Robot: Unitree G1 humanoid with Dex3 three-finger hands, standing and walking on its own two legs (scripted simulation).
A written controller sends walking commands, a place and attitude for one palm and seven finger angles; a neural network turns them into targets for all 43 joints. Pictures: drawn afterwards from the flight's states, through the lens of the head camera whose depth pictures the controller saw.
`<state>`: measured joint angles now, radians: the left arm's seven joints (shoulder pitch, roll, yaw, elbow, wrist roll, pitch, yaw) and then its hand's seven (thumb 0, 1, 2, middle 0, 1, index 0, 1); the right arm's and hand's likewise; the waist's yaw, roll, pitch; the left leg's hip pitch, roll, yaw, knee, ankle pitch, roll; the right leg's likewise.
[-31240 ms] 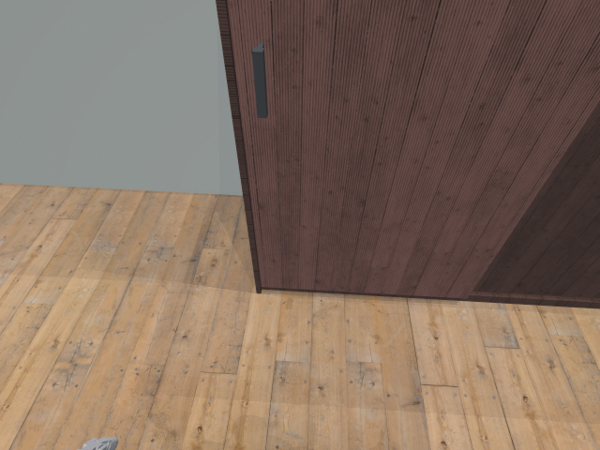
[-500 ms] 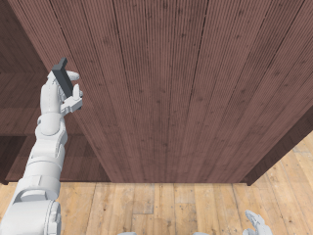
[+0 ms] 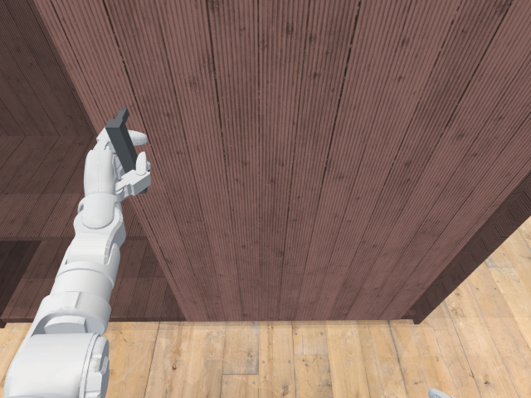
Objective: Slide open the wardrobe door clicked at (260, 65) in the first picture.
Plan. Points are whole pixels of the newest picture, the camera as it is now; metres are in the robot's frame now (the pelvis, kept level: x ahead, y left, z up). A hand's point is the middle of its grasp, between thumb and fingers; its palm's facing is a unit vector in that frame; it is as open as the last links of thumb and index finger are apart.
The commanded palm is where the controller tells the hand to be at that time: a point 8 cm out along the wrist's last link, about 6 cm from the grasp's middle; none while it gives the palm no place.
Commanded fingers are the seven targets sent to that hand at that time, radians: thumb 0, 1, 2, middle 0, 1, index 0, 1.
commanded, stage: stop walking and hold the door there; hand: left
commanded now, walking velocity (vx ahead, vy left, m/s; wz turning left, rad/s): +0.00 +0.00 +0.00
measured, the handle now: (132, 152) +0.46 +0.25 +0.12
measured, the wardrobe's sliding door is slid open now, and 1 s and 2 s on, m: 0.69 0.69 0.69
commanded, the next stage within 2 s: loosen the grip on the handle in 0.16 s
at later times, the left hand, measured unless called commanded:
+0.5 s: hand (135, 173) +0.41 +0.23 +0.12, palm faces +0.31 -0.93 -0.20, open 7.9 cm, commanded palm +0.37 +0.26 +0.12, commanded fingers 0.00 -0.55 0.20 -0.41 -1.35 -0.41 -1.35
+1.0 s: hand (136, 178) +0.41 +0.23 +0.11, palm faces +0.33 -0.92 -0.20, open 14.3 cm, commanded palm +0.37 +0.28 +0.12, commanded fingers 0.00 -0.55 0.20 -0.25 -1.15 -0.25 -1.15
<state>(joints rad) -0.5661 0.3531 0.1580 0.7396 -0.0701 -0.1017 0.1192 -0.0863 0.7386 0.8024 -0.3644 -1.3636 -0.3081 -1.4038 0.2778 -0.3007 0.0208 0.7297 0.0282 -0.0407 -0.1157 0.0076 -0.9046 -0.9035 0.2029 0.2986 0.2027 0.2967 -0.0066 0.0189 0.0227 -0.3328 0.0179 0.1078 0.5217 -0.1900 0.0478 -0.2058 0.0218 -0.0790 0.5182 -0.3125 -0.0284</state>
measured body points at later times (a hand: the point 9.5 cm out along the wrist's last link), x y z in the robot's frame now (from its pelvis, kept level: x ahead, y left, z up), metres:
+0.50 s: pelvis +0.00 -0.01 -0.01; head +0.01 +0.00 +0.44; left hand +0.39 +0.28 +0.13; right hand +0.12 -0.27 -0.10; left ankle +0.06 +0.09 -0.73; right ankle -0.02 -0.09 -0.73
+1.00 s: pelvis +0.01 -0.01 -0.01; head +0.02 -0.01 +0.44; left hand +0.39 +0.28 +0.12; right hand +0.10 -0.27 -0.12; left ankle +0.06 +0.09 -0.73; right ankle -0.02 -0.09 -0.73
